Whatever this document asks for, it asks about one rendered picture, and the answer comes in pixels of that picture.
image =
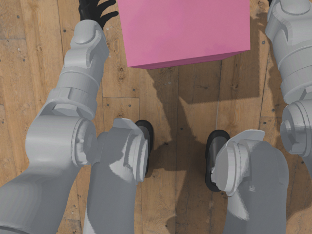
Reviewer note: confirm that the robot left forearm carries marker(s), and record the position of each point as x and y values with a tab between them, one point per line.
79	81

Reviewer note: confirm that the robot right upper arm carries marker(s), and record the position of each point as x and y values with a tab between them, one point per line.
296	130

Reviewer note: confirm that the carton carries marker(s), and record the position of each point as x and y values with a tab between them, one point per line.
166	33

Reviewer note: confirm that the robot left shin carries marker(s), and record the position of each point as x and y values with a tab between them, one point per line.
119	123

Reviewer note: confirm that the left robot foot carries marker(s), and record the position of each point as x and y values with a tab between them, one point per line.
147	130

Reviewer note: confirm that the robot right forearm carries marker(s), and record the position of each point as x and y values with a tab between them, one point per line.
289	28

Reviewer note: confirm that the left robot hand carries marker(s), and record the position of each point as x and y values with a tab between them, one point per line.
89	10

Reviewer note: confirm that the robot left upper arm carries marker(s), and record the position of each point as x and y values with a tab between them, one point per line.
57	147

